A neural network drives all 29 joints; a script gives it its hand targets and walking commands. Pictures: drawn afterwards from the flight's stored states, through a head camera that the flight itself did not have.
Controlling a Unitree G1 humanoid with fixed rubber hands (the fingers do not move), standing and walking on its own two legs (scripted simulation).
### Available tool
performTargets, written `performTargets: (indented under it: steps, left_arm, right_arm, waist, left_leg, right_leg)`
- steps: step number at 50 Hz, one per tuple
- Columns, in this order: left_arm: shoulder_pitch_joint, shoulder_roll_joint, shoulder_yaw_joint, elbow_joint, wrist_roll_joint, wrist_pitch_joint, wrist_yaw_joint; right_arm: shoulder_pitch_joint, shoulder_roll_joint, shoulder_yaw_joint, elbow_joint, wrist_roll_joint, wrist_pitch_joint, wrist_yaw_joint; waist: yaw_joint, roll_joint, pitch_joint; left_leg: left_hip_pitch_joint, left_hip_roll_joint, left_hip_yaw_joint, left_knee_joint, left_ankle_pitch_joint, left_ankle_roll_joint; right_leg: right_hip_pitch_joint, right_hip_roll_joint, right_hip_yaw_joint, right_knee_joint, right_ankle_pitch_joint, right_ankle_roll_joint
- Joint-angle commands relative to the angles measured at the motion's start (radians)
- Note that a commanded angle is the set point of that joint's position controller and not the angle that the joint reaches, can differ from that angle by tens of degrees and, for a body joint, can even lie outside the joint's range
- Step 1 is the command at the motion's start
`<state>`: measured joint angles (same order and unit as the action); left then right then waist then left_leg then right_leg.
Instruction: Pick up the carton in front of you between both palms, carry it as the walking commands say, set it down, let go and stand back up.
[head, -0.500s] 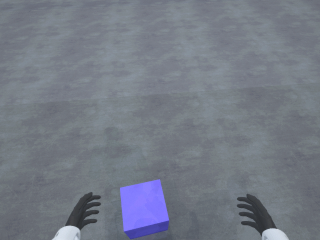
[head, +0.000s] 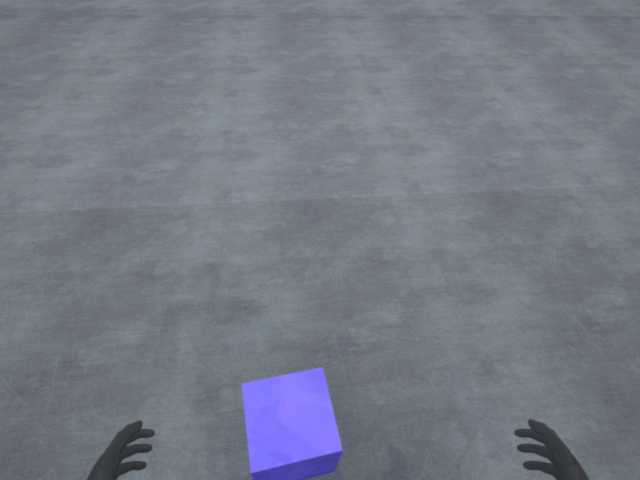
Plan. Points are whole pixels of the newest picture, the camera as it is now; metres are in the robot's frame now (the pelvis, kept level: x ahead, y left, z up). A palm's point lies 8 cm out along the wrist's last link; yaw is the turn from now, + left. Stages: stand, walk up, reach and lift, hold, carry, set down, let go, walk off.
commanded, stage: stand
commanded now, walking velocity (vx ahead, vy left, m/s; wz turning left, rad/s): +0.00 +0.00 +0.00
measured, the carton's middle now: (290, 429) +0.34 +0.07 -0.64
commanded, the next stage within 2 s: none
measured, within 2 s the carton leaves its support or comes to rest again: neither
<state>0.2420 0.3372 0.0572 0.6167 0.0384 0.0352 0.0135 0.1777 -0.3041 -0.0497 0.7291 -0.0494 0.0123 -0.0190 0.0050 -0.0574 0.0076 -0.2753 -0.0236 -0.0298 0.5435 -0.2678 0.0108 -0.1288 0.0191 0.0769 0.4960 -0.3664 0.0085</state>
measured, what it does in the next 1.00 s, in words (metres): stands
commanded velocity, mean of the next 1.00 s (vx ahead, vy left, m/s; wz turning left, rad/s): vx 0.00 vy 0.00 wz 0.00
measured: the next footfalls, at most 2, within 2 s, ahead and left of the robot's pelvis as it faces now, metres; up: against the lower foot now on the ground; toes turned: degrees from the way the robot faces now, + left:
none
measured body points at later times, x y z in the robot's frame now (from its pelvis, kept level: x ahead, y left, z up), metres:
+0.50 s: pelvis +0.00 +0.01 +0.00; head +0.00 +0.03 +0.45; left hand +0.13 +0.31 -0.11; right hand +0.11 -0.29 -0.09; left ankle +0.01 +0.11 -0.73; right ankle -0.06 -0.13 -0.73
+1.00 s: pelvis -0.01 +0.01 +0.01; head -0.01 +0.02 +0.46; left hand +0.09 +0.31 -0.11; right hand +0.08 -0.31 -0.10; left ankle +0.01 +0.11 -0.73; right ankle -0.06 -0.13 -0.73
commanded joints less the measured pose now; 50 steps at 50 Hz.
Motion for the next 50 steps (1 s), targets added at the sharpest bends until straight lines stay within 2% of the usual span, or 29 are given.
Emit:
performTargets:
  steps: [1,8,14,50]
  left_arm:
    - [-0.031,0.115,0.021,-0.041,-0.001,-0.033,0.006]
    - [-0.016,0.143,0.008,0.034,-0.005,-0.041,0.014]
    - [-0.017,0.157,-0.002,0.078,-0.006,-0.042,0.018]
    - [-0.066,0.206,-0.021,0.265,-0.014,-0.055,0.010]
  right_arm:
    - [-0.055,-0.151,-0.034,-0.037,0.003,-0.024,-0.004]
    - [-0.053,-0.181,-0.031,0.031,0.009,-0.026,-0.006]
    - [-0.059,-0.191,-0.026,0.077,0.012,-0.026,-0.006]
    - [-0.098,-0.230,0.000,0.256,0.029,-0.027,0.003]
  waist:
    - [-0.006,0.102,-0.046]
    - [-0.009,0.080,-0.061]
    - [-0.009,0.062,-0.053]
    - [-0.015,0.054,0.000]
  left_leg:
    - [0.095,0.100,-0.097,-0.113,0.176,0.014]
    - [0.145,0.103,-0.090,-0.107,0.291,0.018]
    - [0.162,0.104,-0.084,-0.111,0.319,0.018]
    - [0.172,0.119,-0.097,-0.195,0.191,0.018]
  right_leg:
    - [-0.068,-0.050,0.026,-0.069,0.185,-0.004]
    - [-0.045,-0.066,0.037,-0.079,0.272,-0.001]
    - [-0.043,-0.075,0.041,-0.090,0.294,0.000]
    - [-0.034,-0.104,0.068,-0.194,0.227,-0.018]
